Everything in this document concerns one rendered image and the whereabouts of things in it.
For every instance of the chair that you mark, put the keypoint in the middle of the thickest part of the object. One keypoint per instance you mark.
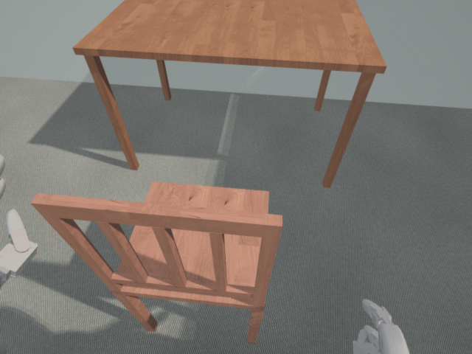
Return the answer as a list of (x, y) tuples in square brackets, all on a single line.
[(190, 243)]

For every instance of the left robot hand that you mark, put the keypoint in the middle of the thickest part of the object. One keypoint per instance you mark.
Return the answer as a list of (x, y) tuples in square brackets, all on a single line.
[(15, 255)]

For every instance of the right robot hand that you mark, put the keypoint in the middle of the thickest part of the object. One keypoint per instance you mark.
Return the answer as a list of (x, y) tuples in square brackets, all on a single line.
[(388, 339)]

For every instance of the table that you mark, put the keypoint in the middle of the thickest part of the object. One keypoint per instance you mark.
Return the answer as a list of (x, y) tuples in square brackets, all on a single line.
[(329, 35)]

